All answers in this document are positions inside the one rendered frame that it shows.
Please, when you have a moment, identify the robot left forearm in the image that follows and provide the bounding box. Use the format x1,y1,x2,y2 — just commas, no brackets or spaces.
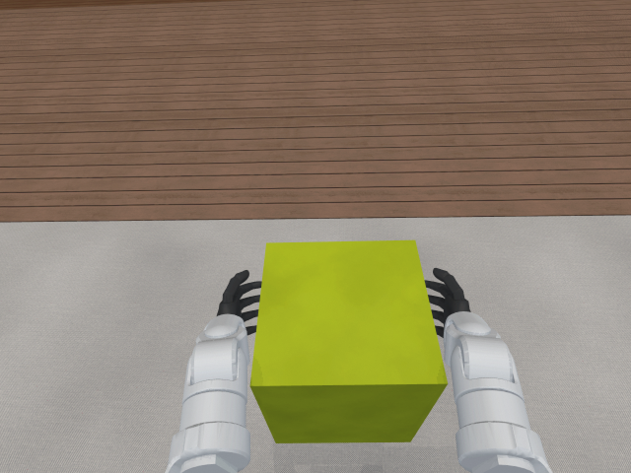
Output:
165,314,250,473

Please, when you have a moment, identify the carton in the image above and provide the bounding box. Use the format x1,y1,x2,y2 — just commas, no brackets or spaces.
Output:
250,240,448,443

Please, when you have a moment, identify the left robot hand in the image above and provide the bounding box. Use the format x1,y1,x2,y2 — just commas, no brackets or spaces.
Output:
217,270,262,335

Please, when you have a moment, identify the robot right forearm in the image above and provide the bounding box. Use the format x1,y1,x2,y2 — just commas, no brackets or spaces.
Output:
444,311,553,473

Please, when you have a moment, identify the right robot hand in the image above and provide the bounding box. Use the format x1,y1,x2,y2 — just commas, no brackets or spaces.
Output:
425,268,471,338

